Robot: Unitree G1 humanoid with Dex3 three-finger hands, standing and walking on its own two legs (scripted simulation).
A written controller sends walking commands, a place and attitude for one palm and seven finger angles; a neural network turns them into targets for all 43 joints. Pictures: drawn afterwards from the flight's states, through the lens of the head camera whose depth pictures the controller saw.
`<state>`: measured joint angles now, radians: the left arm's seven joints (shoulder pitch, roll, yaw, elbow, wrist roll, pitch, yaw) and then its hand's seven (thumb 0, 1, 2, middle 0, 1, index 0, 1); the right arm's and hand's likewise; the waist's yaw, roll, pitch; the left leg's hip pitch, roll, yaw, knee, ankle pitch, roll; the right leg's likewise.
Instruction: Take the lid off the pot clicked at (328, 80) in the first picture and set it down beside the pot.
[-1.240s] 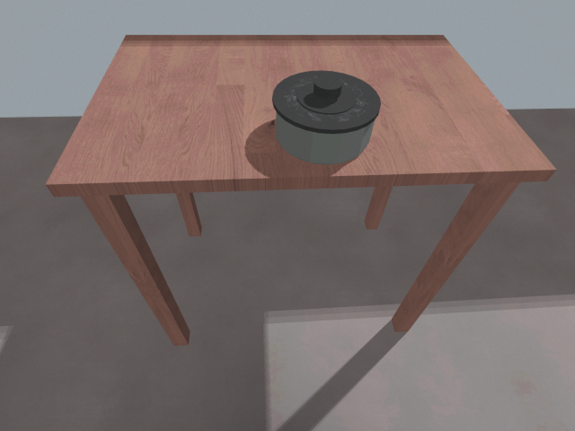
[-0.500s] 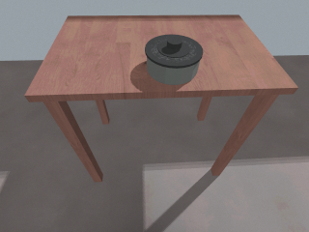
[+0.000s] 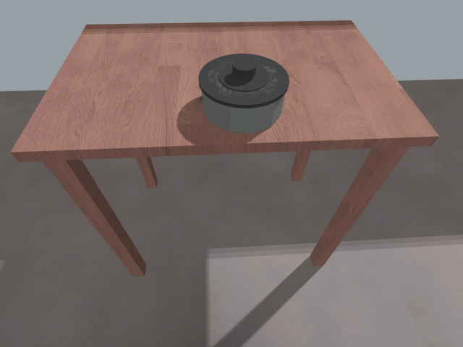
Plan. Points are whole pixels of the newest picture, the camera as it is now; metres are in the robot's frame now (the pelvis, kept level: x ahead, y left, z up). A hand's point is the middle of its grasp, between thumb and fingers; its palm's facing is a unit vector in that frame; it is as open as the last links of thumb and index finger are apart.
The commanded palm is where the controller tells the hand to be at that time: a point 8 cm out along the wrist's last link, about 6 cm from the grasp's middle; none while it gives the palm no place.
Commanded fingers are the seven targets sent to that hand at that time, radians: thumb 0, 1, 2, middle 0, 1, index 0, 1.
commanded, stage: take the last steps up to it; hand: left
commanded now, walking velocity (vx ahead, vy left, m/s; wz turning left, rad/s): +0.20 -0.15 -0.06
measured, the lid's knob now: (244, 68) +0.62 -0.01 +0.15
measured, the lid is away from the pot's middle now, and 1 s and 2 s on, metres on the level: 0.00 0.00 0.00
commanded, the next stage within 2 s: come to a stop and stand still in 0.24 s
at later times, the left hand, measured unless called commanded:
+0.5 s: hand out of the picture +0.09 +0.07 -0.19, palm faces +0.08 -0.99 -0.13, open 7.4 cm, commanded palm none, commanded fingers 0.00 0.90 0.90 -0.20 -0.30 -0.20 -0.30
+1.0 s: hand (200, 319) +0.20 +0.07 -0.15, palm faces +0.02 -0.93 -0.36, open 7.4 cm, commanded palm none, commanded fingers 0.00 0.90 0.90 -0.20 -0.30 -0.20 -0.30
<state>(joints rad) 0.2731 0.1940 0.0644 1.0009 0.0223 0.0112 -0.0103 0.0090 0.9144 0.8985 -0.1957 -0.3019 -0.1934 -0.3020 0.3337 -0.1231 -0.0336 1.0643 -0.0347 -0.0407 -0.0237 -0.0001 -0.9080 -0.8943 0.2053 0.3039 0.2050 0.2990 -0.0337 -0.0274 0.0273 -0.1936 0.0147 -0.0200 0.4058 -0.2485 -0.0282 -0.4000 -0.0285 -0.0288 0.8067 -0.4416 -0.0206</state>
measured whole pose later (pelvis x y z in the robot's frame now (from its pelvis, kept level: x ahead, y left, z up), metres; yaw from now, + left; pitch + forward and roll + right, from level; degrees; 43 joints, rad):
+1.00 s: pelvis +0.14 -0.15 -0.01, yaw +0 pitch +1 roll +3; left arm 0.24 0.20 0.05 0.88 0.03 0.01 0.05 0.00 0.91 0.90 -0.20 -0.30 -0.20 -0.30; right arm 0.13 -0.30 -0.10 0.91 -0.03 0.09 0.00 0.00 -0.92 -0.89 0.20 0.30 0.20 0.30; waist 0.00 0.03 0.11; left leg -0.57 -0.06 -0.07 1.24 -0.41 -0.05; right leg -0.33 -0.08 0.07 0.63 -0.31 0.03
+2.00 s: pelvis +0.09 -0.05 +0.00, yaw +0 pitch +0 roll +0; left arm 0.29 0.15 0.01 1.07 0.01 -0.01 0.04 0.01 0.92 0.90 -0.20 -0.30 -0.20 -0.30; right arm 0.30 -0.13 0.00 1.12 -0.01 0.00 -0.03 0.00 -0.91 -0.89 0.20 0.30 0.20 0.30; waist -0.01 -0.02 0.03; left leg -0.23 -0.05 0.02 0.42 -0.20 0.06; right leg -0.17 0.01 -0.01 0.42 -0.25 -0.01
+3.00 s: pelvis +0.13 -0.07 +0.00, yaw +0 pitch +0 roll +0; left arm 0.27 0.19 0.00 1.04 0.01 -0.01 0.05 0.01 0.91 0.90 -0.20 -0.30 -0.20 -0.30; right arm 0.23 -0.15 0.01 1.10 -0.01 -0.02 -0.03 0.00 -0.92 -0.89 0.20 0.30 0.20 0.30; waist 0.00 -0.04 0.04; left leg -0.19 -0.04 0.02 0.48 -0.29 0.04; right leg -0.13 0.02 -0.01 0.47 -0.33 -0.03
